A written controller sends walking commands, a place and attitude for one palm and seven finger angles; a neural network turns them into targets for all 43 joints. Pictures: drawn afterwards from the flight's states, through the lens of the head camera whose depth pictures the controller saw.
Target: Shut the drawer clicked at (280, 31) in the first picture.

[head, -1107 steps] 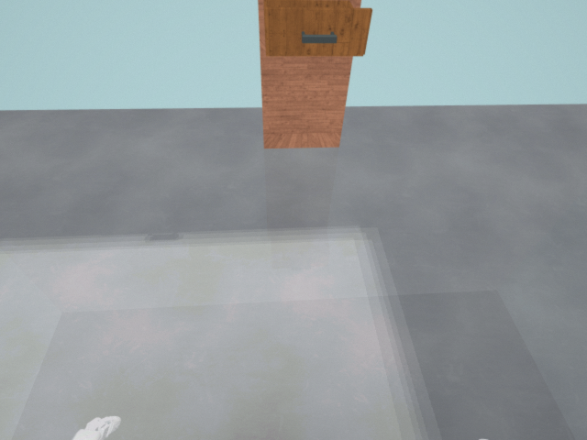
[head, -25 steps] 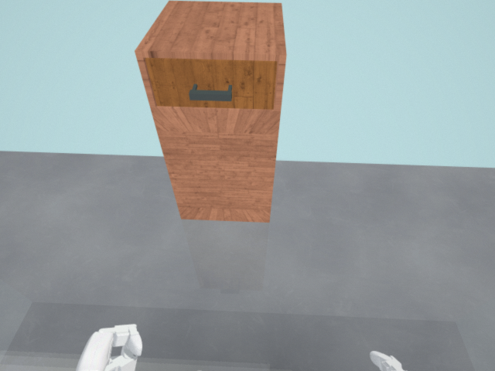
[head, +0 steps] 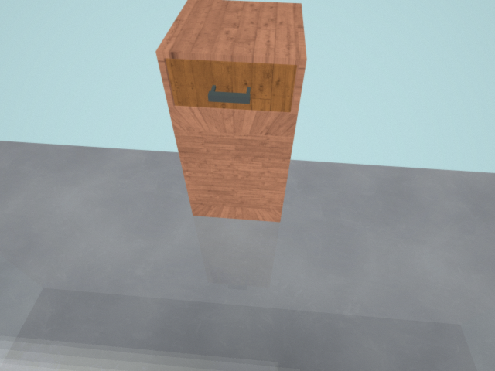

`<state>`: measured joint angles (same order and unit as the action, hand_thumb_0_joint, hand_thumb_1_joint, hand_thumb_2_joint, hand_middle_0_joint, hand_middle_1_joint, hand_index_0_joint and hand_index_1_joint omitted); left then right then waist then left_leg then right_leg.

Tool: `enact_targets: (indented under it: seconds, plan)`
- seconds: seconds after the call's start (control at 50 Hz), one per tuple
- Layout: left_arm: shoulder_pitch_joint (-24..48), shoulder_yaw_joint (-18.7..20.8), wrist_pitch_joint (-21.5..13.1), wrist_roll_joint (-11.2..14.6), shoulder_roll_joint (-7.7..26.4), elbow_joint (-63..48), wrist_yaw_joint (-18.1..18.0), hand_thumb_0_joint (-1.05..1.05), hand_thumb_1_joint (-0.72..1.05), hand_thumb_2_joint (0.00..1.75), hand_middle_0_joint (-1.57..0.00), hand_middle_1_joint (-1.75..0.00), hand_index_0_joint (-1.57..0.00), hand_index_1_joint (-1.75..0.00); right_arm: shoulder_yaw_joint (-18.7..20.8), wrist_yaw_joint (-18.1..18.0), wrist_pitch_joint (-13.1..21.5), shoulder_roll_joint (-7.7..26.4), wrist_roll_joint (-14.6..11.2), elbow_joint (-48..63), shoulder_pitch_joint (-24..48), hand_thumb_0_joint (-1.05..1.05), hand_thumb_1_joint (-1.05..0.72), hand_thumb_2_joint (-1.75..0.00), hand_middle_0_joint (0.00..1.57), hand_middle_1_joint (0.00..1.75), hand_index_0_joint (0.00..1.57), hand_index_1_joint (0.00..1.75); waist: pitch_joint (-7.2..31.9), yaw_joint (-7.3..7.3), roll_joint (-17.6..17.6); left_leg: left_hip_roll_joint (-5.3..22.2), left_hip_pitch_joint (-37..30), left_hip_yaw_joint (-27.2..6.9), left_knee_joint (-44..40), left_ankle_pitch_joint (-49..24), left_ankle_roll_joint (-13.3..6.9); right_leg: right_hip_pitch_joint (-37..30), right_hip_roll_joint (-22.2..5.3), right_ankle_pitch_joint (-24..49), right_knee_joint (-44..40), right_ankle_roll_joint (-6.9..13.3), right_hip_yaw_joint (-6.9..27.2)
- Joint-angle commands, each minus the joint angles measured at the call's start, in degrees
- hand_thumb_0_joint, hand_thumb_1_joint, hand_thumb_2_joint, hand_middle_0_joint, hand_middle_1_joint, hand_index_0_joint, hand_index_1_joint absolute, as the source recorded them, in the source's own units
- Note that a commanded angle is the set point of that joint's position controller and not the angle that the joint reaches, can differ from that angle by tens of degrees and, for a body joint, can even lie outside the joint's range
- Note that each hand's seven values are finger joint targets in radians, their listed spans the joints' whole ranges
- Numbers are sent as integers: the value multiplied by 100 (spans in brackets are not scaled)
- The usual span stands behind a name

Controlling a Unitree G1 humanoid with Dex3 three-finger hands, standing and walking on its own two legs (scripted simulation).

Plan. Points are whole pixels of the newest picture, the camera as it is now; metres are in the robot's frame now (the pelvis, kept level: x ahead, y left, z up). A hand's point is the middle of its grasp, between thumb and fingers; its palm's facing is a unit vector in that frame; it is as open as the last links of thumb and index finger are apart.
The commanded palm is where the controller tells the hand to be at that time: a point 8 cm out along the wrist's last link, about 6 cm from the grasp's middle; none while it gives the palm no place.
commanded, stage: let the arm hang, fingers relaxed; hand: left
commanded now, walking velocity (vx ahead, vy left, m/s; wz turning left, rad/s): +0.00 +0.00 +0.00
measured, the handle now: (230, 93) +0.87 +0.11 -0.04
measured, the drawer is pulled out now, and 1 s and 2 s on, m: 0.00 0.00 0.00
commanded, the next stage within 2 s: look to check the result in 0.40 s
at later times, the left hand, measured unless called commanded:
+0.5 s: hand out of the picture +0.03 +0.16 -0.17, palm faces +0.02 -0.98 -0.19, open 7.3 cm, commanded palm none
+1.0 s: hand out of the picture +0.04 +0.15 -0.17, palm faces +0.03 -0.98 -0.18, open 7.4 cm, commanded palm none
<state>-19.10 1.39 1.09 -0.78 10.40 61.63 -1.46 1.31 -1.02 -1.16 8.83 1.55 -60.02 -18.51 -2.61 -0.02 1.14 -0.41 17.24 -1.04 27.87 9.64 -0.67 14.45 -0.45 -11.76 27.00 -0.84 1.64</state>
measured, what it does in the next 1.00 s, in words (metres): stands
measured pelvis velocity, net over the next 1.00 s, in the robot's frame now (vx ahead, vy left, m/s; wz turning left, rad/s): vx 0.04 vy -0.02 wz -0.01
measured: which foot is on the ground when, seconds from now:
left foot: down 0.00-1.00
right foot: down 0.00-1.00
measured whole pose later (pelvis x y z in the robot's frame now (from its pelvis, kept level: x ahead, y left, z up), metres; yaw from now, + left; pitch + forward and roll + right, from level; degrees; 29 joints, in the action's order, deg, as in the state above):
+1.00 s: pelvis +0.04 -0.02 +0.00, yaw -1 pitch -1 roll +0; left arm -14.5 1.2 -0.5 -0.4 7.4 65.6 -2.1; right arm 1.2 -2.2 0.1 7.3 1.1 -64.9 -15.2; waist -3.7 0.5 0.4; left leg 0.9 12.1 -0.8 25.3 12.1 0.8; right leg 9.8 0.7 -14.0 25.0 0.0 1.9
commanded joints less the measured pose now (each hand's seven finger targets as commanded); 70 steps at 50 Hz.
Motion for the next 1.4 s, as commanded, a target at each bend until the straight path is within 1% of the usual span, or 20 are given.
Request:
enact_targets:
  seconds: [0.0,0.1,0.16,0.28,0.32,0.34,0.38,0.44,0.46,0.54,0.62,0.7,0.76,0.88,0.94,1.1,1.12,1.18,1.24,1.38]
  plan:
    - [-118,84,-124,-9,539,-139,-32,0,90,90,-20,-30,-20,-30,141,-59,104,569,-33,118,-301,0,-90,-90,20,30,20,30,-202,29,16,522,-106,-601,-922,1179,-181,338,-272,-972,-674,345,296]
    - [-116,76,-128,-14,438,7,-45,0,90,90,-20,-30,-20,-30,128,-72,124,508,-35,-1,-284,0,-90,-90,20,30,20,30,-267,19,138,534,-105,-611,-1013,1164,-172,284,-269,-768,-618,316,256]
    - [-108,76,-143,-16,375,65,-56,0,90,90,-20,-30,-20,-30,129,-81,135,444,-42,-44,-278,0,-90,-90,20,30,20,30,-261,15,5,532,-174,-557,-963,946,-171,250,-287,-597,-620,315,250]
    - [8,72,-162,-6,332,105,-66,0,90,90,-20,-30,-20,-30,114,-93,147,366,-48,-133,-286,0,-90,-90,20,30,20,30,-243,38,-21,501,-285,-456,-866,593,-138,183,-313,-412,-646,309,283]
    - [0,70,-172,-3,320,125,-68,0,90,90,-20,-30,-20,-30,112,-99,158,370,-51,-159,-262,0,-90,-90,20,30,20,30,-158,40,11,504,-389,-416,-823,433,-133,148,-327,-306,-641,304,290]
    - [-1,80,-181,-4,354,115,-74,0,90,90,-20,-30,-20,-30,124,-102,162,403,-65,-149,-259,0,-90,-90,20,30,20,30,-110,33,-71,509,-438,-405,-762,279,-132,104,-316,-231,-630,312,300]
    - [31,74,-182,4,315,147,-74,0,90,90,-20,-30,-20,-30,106,-107,170,355,-55,-188,-254,0,-90,-90,20,30,20,30,-104,40,29,509,-482,-378,-770,185,-128,82,-337,-173,-643,310,306]
    - [44,75,-181,-1,329,164,-76,0,90,90,-20,-30,-20,-30,118,-114,160,373,-66,-205,-224,0,-90,-90,20,30,20,30,-173,36,15,511,-513,-345,-735,135,-118,113,-317,-165,-656,313,310]
    - [64,74,-183,6,328,179,-75,0,90,90,-20,-30,-20,-30,107,-115,166,350,-62,-228,-250,0,-90,-90,20,30,20,30,-104,52,-100,522,-545,-344,-733,59,-118,47,-333,-113,-656,312,296]
    - [58,68,-192,10,328,202,-82,0,90,90,-20,-30,-20,-30,106,-121,157,348,-74,-266,-218,0,-90,-90,20,30,20,30,-137,45,-149,497,-641,-259,-648,-119,-93,64,-342,-47,-703,315,330]
    - [98,68,-178,17,310,223,-80,0,90,90,-20,-30,-20,-30,87,-121,144,312,-59,-321,-214,0,-90,-90,20,30,20,30,-199,55,-73,493,-622,-249,-693,20,-80,71,-341,-179,-753,320,334]
    - [64,67,-195,22,302,244,-83,0,90,90,-20,-30,-20,-30,80,-131,153,307,-65,-334,-202,0,-90,-90,20,30,20,30,-98,52,-136,505,-718,-225,-644,-188,-81,-21,-354,27,-758,321,348]
    - [73,71,-199,20,310,251,-85,0,90,90,-20,-30,-20,-30,85,-134,153,311,-66,-352,-159,0,-90,-90,20,30,20,30,-106,56,-26,503,-744,-200,-609,-255,-64,-32,-360,101,-758,319,344]
    - [80,77,-196,21,303,270,-84,0,90,90,-20,-30,-20,-30,76,-147,164,307,-71,-376,-151,0,-90,-90,20,30,20,30,-153,43,-23,526,-728,-221,-656,-325,-68,-110,-350,196,-753,308,321]
    - [61,73,-204,20,318,268,-89,0,90,90,-20,-30,-20,-30,89,-145,160,343,-75,-370,-131,0,-90,-90,20,30,20,30,-166,36,-139,515,-768,-219,-634,-349,-65,-76,-344,200,-764,315,328]
    - [66,75,-219,25,336,276,-84,0,90,90,-20,-30,-20,-30,86,-150,174,351,-69,-398,-98,0,-90,-90,20,30,20,30,-70,41,-54,526,-853,-200,-634,-482,-66,-196,-369,408,-774,308,332]
    - [70,81,-222,27,342,279,-84,0,90,90,-20,-30,-20,-30,89,-153,179,356,-70,-401,-99,0,-90,-90,20,30,20,30,-31,43,-119,536,-870,-196,-638,-494,-65,-227,-369,440,-774,308,320]
    - [69,80,-221,26,345,272,-85,0,90,90,-20,-30,-20,-30,89,-155,183,356,-73,-411,-84,0,-90,-90,20,30,20,30,-74,37,-89,545,-882,-195,-652,-527,-68,-221,-377,479,-773,305,314]
    - [76,78,-212,21,359,266,-83,0,90,90,-20,-30,-20,-30,94,-153,172,382,-81,-393,-73,0,-90,-90,20,30,20,30,-214,33,-69,534,-803,-219,-681,-425,-61,-152,-347,309,-798,299,313]
    - [110,79,-213,25,376,269,-74,0,90,90,-20,-30,-20,-30,89,-156,190,426,-70,-405,-64,0,-90,-90,20,30,20,30,-109,41,-44,546,-865,-237,-710,-435,-74,-222,-361,320,-786,289,299]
